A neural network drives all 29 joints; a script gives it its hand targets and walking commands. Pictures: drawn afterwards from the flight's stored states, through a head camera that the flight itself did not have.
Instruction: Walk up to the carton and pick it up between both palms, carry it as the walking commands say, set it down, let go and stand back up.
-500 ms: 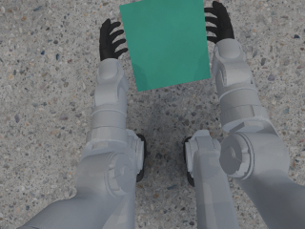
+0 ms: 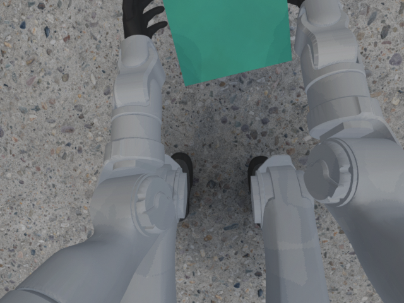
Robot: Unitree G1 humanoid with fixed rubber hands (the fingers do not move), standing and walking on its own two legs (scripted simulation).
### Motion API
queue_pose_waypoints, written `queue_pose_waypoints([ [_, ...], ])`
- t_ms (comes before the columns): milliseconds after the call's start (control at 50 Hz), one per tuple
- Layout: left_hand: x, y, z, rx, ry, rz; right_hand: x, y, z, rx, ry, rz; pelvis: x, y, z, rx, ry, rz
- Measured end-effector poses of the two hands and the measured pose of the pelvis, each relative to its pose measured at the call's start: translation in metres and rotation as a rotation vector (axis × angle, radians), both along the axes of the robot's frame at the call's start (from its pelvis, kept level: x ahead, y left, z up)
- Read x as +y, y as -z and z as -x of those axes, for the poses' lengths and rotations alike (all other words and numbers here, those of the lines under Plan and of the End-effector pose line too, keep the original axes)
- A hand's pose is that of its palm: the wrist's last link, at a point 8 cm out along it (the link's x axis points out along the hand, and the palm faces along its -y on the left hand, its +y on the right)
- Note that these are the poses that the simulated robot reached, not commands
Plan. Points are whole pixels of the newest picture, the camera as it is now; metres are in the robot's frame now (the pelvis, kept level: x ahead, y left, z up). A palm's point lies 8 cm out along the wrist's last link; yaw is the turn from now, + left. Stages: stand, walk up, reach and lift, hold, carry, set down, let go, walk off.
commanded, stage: set down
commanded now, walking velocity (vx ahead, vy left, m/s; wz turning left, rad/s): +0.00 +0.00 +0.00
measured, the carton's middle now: (221, 15) +0.56 -0.01 -0.26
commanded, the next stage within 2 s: none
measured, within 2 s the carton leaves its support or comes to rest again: neither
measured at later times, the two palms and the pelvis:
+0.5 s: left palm (143, 30) +0.53 +0.11 -0.17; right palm (305, 2) +0.55 -0.15 -0.20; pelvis +0.00 +0.00 -0.03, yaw +0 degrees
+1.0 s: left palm (140, 25) +0.54 +0.12 -0.18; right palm out of the picture +0.56 -0.15 -0.20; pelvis +0.00 +0.00 -0.04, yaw +1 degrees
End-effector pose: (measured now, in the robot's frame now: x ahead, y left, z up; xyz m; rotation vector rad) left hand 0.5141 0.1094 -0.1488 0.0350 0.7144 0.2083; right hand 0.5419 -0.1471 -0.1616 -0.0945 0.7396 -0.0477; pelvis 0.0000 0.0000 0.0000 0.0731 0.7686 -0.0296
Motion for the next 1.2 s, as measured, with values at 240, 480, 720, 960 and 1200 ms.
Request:
queue_pose_waypoints([
  [240, 0.007, 0.032, -0.006, 0.015, -0.009, 0.008, 0.006, 0.035, -0.003, 0.025, -0.025, 0.005, 0.002, 0.018, -0.003, -0.005, 0.001, 0.001],
  [480, 0.001, 0.026, -0.014, -0.024, 0.001, 0.027, 0.0, 0.035, -0.007, 0.011, -0.02, 0.006, 0.001, 0.028, -0.001, -0.035, -0.005, -0.002],
  [720, 0.005, 0.029, -0.018, -0.026, 0.023, 0.027, 0.0, 0.037, -0.01, 0.012, -0.037, -0.007, 0.001, 0.032, -0.001, -0.041, -0.005, -0.003],
  [960, 0.008, 0.032, -0.024, -0.021, 0.039, 0.031, 0.001, 0.04, -0.015, 0.013, -0.057, -0.018, 0.001, 0.035, -0.002, -0.044, -0.008, -0.003],
  [1200, 0.014, 0.038, -0.028, -0.015, 0.045, 0.034, 0.005, 0.043, -0.021, 0.014, -0.078, -0.026, 0.003, 0.038, -0.005, -0.041, -0.013, 0.001],
])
